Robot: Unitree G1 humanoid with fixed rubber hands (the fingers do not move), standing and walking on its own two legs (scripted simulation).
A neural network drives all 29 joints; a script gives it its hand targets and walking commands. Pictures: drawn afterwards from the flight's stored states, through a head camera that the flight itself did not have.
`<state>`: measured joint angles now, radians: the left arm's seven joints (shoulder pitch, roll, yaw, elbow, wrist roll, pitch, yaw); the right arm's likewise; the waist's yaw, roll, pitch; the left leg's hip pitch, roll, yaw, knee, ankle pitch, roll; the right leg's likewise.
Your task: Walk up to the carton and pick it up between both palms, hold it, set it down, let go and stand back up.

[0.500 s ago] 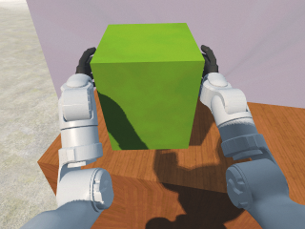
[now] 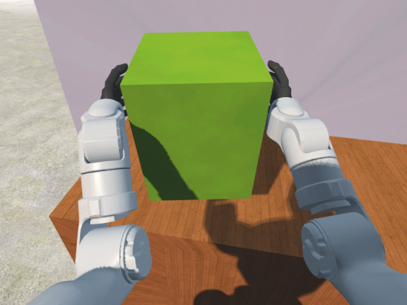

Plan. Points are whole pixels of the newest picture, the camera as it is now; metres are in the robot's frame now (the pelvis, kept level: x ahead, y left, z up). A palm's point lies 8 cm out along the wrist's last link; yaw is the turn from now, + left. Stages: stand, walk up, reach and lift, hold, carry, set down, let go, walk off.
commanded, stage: hold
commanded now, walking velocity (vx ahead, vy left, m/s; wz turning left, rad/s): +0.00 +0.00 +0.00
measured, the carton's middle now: (198, 117) +0.39 -0.01 +0.23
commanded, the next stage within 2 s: set down in 0.10 s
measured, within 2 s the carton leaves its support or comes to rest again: neither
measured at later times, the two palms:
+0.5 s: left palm (115, 94) +0.39 +0.14 +0.28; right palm (278, 98) +0.36 -0.15 +0.28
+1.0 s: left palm (133, 120) +0.41 +0.12 +0.22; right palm (280, 129) +0.36 -0.17 +0.22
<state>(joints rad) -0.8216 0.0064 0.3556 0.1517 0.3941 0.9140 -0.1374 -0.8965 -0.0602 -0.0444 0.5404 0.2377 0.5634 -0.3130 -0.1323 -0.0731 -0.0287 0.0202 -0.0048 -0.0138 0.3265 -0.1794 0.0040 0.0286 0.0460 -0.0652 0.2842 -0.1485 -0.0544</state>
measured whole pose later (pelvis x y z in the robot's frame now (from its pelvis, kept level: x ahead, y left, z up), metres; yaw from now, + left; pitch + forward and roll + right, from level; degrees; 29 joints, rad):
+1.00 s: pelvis +0.01 +0.03 +0.00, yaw +0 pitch -12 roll -1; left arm -0.74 -0.05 0.29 0.28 0.41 0.58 -0.10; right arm -0.70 -0.01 -0.15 0.59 0.08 0.06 -0.21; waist -0.18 -0.11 0.10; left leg 0.11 -0.03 0.01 0.32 -0.21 0.05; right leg 0.13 0.02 -0.07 0.25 -0.16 -0.01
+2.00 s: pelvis +0.03 +0.04 +0.00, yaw -1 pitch -8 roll -1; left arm -0.79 0.01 0.29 0.60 0.37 0.41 -0.12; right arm -0.66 0.07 -0.27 0.65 0.00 0.01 -0.22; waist -0.23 -0.10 0.07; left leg 0.05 -0.03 0.03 0.29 -0.21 0.06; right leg 0.07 0.00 -0.08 0.22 -0.15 0.00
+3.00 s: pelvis +0.05 +0.06 +0.00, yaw -6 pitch -2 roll -2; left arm -0.88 0.05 0.32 0.91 0.35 0.27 -0.10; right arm -0.69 0.12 -0.42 0.76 -0.14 -0.05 -0.20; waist -0.26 -0.05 0.03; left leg -0.03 -0.03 0.11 0.29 -0.24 0.08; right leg -0.04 0.00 -0.08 0.21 -0.14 0.02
